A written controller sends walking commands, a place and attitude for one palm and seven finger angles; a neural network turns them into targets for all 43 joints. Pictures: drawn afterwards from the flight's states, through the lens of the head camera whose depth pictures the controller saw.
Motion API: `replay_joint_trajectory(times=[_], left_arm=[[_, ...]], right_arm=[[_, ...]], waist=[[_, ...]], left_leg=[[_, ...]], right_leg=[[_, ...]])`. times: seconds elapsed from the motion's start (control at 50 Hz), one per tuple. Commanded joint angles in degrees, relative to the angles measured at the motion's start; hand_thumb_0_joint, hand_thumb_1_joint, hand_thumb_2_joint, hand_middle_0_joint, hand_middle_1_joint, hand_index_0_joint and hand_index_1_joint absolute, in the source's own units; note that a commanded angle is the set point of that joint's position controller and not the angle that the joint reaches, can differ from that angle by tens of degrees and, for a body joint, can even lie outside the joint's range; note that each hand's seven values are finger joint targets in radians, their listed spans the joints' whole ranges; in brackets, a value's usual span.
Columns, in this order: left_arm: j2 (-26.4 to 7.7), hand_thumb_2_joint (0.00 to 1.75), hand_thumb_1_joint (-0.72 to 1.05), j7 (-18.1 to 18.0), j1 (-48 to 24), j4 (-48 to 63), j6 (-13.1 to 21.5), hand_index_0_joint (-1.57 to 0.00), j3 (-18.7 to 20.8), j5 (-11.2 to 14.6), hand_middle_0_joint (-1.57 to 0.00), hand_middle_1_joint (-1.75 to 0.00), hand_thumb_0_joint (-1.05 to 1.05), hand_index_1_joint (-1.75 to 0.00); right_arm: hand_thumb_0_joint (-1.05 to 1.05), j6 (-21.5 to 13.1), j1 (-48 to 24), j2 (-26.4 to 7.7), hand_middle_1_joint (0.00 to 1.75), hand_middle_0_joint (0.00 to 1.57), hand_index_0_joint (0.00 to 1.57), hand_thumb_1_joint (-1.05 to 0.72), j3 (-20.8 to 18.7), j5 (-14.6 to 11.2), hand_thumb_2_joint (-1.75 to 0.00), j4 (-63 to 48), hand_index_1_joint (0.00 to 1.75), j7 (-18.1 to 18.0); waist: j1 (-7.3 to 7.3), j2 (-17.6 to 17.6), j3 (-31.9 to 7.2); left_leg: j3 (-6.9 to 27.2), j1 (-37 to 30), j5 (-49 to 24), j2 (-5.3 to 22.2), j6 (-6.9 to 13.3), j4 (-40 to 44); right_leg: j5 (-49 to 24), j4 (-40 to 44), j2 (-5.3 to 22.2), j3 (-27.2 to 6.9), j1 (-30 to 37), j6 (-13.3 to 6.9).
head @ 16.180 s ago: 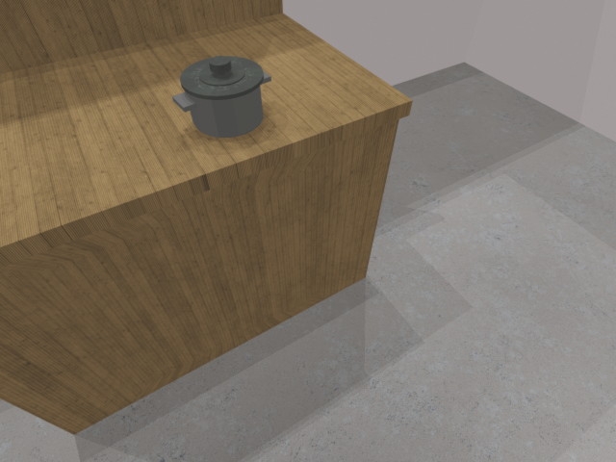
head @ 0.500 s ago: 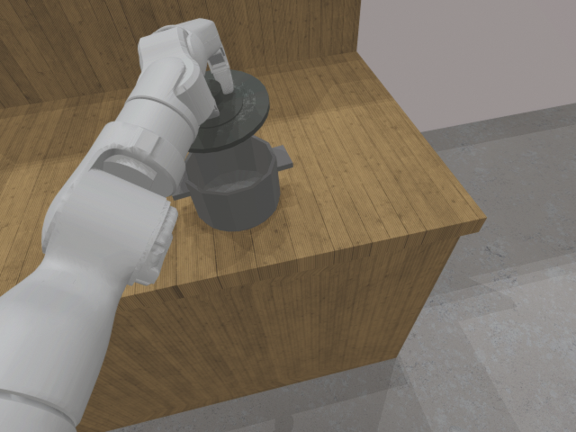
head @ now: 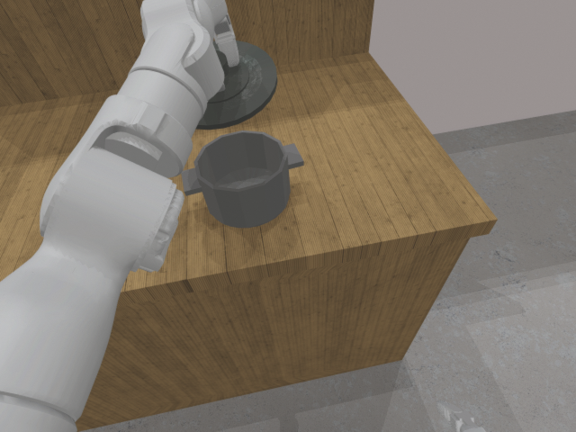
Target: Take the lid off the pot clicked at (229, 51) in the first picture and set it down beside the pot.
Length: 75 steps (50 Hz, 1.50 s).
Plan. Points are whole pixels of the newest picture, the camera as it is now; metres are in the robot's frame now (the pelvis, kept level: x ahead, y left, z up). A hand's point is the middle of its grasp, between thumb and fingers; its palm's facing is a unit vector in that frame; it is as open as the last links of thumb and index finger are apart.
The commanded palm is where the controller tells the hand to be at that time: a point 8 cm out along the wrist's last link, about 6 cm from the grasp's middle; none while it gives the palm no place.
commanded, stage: lift the lid straight up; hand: left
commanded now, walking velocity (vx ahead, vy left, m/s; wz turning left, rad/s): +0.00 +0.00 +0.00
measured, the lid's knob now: (212, 66) +0.51 +0.08 +0.26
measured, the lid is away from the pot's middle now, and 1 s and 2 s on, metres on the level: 0.01 0.11 0.23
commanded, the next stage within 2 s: move the lid sideways beside the pot in 0.04 s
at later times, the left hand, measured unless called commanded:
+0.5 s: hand (186, 68) +0.49 +0.10 +0.28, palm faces -0.19 -0.14 -0.97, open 7.2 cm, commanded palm +0.47 +0.12 +0.34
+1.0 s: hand (133, 79) +0.47 +0.17 +0.27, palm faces -0.19 -0.09 -0.98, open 7.2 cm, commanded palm +0.46 +0.17 +0.34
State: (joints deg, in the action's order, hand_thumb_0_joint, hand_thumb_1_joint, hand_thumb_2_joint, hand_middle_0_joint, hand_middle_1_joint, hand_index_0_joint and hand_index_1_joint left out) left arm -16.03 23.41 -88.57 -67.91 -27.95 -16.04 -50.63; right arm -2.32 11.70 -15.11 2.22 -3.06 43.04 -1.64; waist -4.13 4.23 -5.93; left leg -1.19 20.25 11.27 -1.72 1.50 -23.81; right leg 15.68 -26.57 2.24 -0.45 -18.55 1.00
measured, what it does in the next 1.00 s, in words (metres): stands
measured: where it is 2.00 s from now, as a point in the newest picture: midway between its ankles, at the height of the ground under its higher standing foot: outside the picture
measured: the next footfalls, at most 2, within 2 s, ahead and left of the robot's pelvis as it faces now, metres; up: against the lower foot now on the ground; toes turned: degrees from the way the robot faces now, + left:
none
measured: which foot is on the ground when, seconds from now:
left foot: down 0.00-1.00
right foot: down 0.00-1.00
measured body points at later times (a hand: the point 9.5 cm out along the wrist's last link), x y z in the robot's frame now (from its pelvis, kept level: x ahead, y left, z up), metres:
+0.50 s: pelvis +0.00 -0.01 +0.00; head +0.02 -0.04 +0.45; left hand +0.50 +0.11 +0.33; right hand +0.10 -0.26 -0.13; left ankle +0.00 +0.11 -0.74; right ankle -0.03 -0.13 -0.74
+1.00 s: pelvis +0.00 +0.01 +0.00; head +0.02 -0.02 +0.45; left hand +0.48 +0.17 +0.33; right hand +0.13 -0.24 -0.12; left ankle +0.00 +0.11 -0.74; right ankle -0.03 -0.13 -0.74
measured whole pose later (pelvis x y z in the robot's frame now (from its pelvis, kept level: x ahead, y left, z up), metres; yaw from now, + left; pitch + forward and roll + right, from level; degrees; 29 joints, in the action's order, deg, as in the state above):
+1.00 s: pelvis +0.00 +0.01 +0.00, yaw +1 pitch +6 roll +0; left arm -26.5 29.8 -80.1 -57.0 -21.5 -16.2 -54.1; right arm -0.5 11.8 -15.0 2.0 -3.9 40.0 -1.8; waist -3.0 3.6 -3.9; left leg -0.3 19.4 11.4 -2.0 1.9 -24.6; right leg 15.2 -25.6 2.5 0.4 -16.6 1.3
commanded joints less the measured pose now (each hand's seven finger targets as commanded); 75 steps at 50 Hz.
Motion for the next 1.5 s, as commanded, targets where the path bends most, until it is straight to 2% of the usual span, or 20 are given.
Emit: replay_joint_trajectory(times=[0.0,0.04,0.12,0.16,0.3,0.38,0.6,0.68,0.84,0.9,0.96,1.02,1.1,1.12,1.2,1.22,1.3,1.34,1.4,1.48], left_arm=[[-10.6,0.86,0.71,-3.0,-38.3,13.1,1.3,-0.93,0.6,-1.8,-0.98,-1.1,0.0,-1.06],[-13.6,0.86,0.71,-3.0,-36.9,10.0,0.4,-0.93,2.3,-2.5,-0.98,-1.1,0.0,-1.06],[-11.8,0.86,0.71,-3.3,-42.1,17.4,2.1,-0.93,0.5,-2.4,-0.98,-1.1,0.0,-1.06],[-17.4,0.86,0.71,-3.8,-37.1,14.8,2.0,-0.93,3.0,-7.9,-0.98,-1.1,0.0,-1.06],[-18.4,0.86,0.71,-3.4,-33.4,12.8,1.2,-0.93,4.4,-5.2,-0.98,-1.1,0.0,-1.06],[-22.9,0.86,0.71,-1.9,-34.3,13.4,1.5,-0.93,5.1,-7.2,-0.98,-1.1,0.0,-1.06],[-18.2,0.86,0.71,3.3,-29.5,23.4,5.6,-0.93,1.4,-4.3,-0.98,-1.1,0.0,-1.06],[-23.1,0.86,0.71,3.4,-29.7,23.7,5.8,-0.93,3.9,-5.2,-0.98,-1.1,0.0,-1.06],[-23.2,0.86,0.71,3.1,-29.9,23.2,6.3,-0.93,3.4,-5.6,-0.98,-1.1,0.0,-1.06],[-22.2,0.86,0.71,3.0,-30.5,25.7,7.2,-0.93,3.0,-4.1,-0.98,-1.1,0.0,-1.06],[-26.1,0.86,0.71,3.3,-29.6,21.2,6.5,-0.93,4.8,-6.3,-0.98,-1.1,0.0,-1.06],[-27.3,0.86,0.71,3.5,-29.6,24.8,7.8,-0.93,5.5,-6.2,-0.98,-1.1,0.0,-1.06],[-26.7,0.86,0.71,4.4,-25.2,18.5,7.5,-0.93,4.8,-5.3,-0.98,-1.1,0.0,-1.06],[-29.9,0.86,0.71,4.4,-28.0,20.8,7.8,-0.93,6.3,-6.7,-0.98,-1.1,0.0,-1.06],[-28.4,0.86,0.71,4.8,-28.0,21.7,9.1,-0.93,4.2,-6.1,-0.98,-1.1,0.0,-1.06],[-33.1,0.86,0.71,4.6,-29.4,23.3,9.5,-0.93,7.3,-7.2,-0.98,-1.1,0.0,-1.06],[-29.5,0.86,0.71,5.4,-25.5,21.5,10.0,-0.93,4.5,-6.0,-0.98,-1.1,0.0,-1.06],[-36.6,0.86,0.71,5.4,-26.2,21.2,10.1,-0.93,9.5,-7.4,-0.98,-1.1,0.0,-1.06],[-32.9,0.86,0.71,5.6,-27.2,29.4,11.4,-0.93,5.5,-6.3,-0.98,-1.1,0.0,-1.06],[-35.0,0.86,0.71,7.1,-23.8,23.8,10.0,-0.93,7.6,-6.6,-0.98,-1.1,0.0,-1.06]], right_arm=[[0.0,-2.7,-0.8,-6.8,0.3,0.2,0.2,-0.9,-2.6,0.1,-0.9,-6.4,0.3,-0.3],[0.0,-2.4,-0.5,-7.5,0.3,0.2,0.2,-0.9,-2.3,0.1,-0.9,-5.7,0.3,-0.5],[0.0,-3.7,-0.6,-6.7,0.3,0.2,0.2,-0.9,-2.7,0.3,-0.9,-6.5,0.3,-0.3],[0.0,-3.2,-0.2,-6.7,0.3,0.2,0.2,-0.9,-2.8,0.7,-0.9,-6.4,0.3,-0.1],[0.0,-1.6,-0.8,-7.5,0.3,0.2,0.2,-0.9,-2.6,0.0,-0.9,-7.3,0.3,-0.5],[0.0,-1.7,-0.9,-7.5,0.3,0.2,0.2,-0.9,-2.5,-0.1,-0.9,-7.8,0.3,-1.2],[0.0,-1.3,-1.1,-7.2,0.3,0.2,0.2,-0.9,-3.4,-0.6,-0.9,-9.8,0.3,-0.4],[0.0,-1.0,-1.6,-7.3,0.3,0.2,0.2,-0.9,-3.0,-0.7,-0.9,-9.6,0.3,-0.6],[0.0,-0.5,-1.4,-7.5,0.3,0.2,0.2,-0.9,-3.0,-0.9,-0.9,-9.2,0.3,-0.7],[0.0,-0.9,-1.5,-7.6,0.3,0.2,0.2,-0.9,-3.1,-0.7,-0.9,-9.8,0.3,-0.6],[0.0,-0.2,-0.9,-7.9,0.3,0.2,0.2,-0.9,-2.8,-0.8,-0.9,-9.1,0.3,-0.7],[0.0,-0.4,-1.2,-7.8,0.3,0.2,0.2,-0.9,-3.0,-0.5,-0.9,-10.3,0.3,-0.6],[0.0,0.9,-0.3,-8.9,0.3,0.2,0.2,-0.9,-3.2,-0.8,-0.9,-9.7,0.3,-0.7],[0.0,1.0,-0.3,-8.8,0.3,0.2,0.2,-0.9,-3.1,-0.8,-0.9,-9.8,0.3,-0.7],[0.0,0.9,0.5,-8.9,0.3,0.2,0.2,-0.9,-3.5,-0.9,-0.9,-10.2,0.3,-1.0],[0.0,1.0,0.9,-9.0,0.3,0.2,0.2,-0.9,-3.5,-0.7,-0.9,-10.2,0.3,-1.1],[0.0,1.1,1.8,-9.2,0.3,0.2,0.2,-0.9,-3.9,-1.1,-0.9,-10.2,0.3,-1.0],[0.0,1.7,1.9,-9.8,0.3,0.2,0.2,-0.9,-3.8,-1.0,-0.9,-10.0,0.3,-1.1],[0.0,1.1,1.4,-9.2,0.3,0.2,0.2,-0.9,-4.2,-1.3,-0.9,-11.6,0.3,-0.9],[0.0,2.5,1.3,-9.6,0.3,0.2,0.2,-0.9,-4.0,-1.7,-0.9,-10.6,0.3,-0.6]], waist=[[-1.69,-7.9,-24.7],[-1.83,-10.4,-22.4],[-1.53,-4.7,-27.5],[-0.05,-7.4,-27.3],[-0.04,-10.9,-23.4],[-0.32,-11.5,-23.9],[-0.51,-3.7,-23.8],[-0.26,-4.9,-22.5],[-0.68,-5.2,-22.1],[-0.28,-1.4,-24.3],[-0.35,-5.9,-21.8],[0.25,-4.1,-25.1],[-0.33,-6.9,-20.1],[-0.28,-6.5,-21.2],[-0.99,-3.9,-21.6],[-0.55,-4.3,-23.3],[-1.05,-2.2,-21.1],[-0.32,-4.4,-21.9],[-0.59,1.9,-26.1],[-0.64,-1.5,-19.8]], left_leg=[[1.8,-18.5,-20.6,-0.6,2.8,-1.6],[1.3,-16.2,-17.0,-1.0,2.9,-1.0],[2.1,-21.4,-22.7,-0.5,2.8,-2.1],[1.8,-19.2,-24.0,-0.5,2.8,-2.3],[0.1,-14.0,-17.8,-0.8,3.2,-0.7],[-0.1,-14.1,-17.5,-1.3,3.5,-1.2],[1.0,-20.6,-25.2,-1.2,3.6,-3.4],[1.2,-19.5,-21.5,-1.4,3.5,-2.7],[2.4,-20.8,-21.1,-0.7,3.0,-2.3],[2.9,-22.4,-24.1,-0.6,2.7,-2.6],[2.3,-19.3,-19.6,-0.8,2.8,-1.7],[2.6,-20.9,-22.4,-0.7,2.9,-2.3],[2.0,-17.0,-18.4,-0.8,3.0,-1.6],[2.0,-17.5,-17.9,-0.8,3.0,-1.5],[2.2,-19.0,-18.9,-0.7,3.2,-2.1],[2.2,-19.1,-17.7,-0.7,3.2,-1.9],[2.3,-19.6,-20.9,-0.6,3.3,-2.4],[1.8,-17.6,-17.7,-1.0,3.5,-2.1],[2.6,-23.2,-27.2,-0.3,3.3,-3.8],[2.2,-18.9,-20.2,-0.8,3.4,-2.7]], right_leg=[[-23.1,2.2,-2.9,2.2,2.3,-2.9],[-22.0,2.5,-3.1,2.1,2.4,-2.6],[-23.8,1.6,-3.0,1.9,2.2,-2.9],[-24.7,1.2,-3.2,1.9,4.2,-3.1],[-24.2,2.4,-2.5,1.8,6.2,-2.6],[-25.8,2.1,-2.5,1.3,7.1,-2.2],[-27.1,2.6,-2.6,2.0,4.2,-2.7],[-25.0,2.4,-2.9,2.2,4.6,-2.9],[-21.3,2.7,-3.3,2.9,2.5,-3.2],[-21.7,2.5,-2.8,2.8,2.5,-3.5],[-20.5,2.7,-3.2,3.0,2.9,-3.3],[-21.6,2.3,-3.0,2.6,4.2,-3.3],[-20.0,3.3,-2.9,3.0,3.3,-3.4],[-20.0,3.0,-3.1,2.9,3.8,-3.3],[-19.5,3.5,-3.2,2.8,2.9,-3.4],[-19.4,3.3,-3.5,2.7,4.2,-3.2],[-20.1,3.8,-3.4,3.0,2.7,-3.5],[-20.5,3.6,-3.7,2.8,5.2,-3.4],[-23.5,3.1,-3.4,2.6,4.5,-3.5],[-20.1,3.8,-4.0,3.2,3.2,-3.5]])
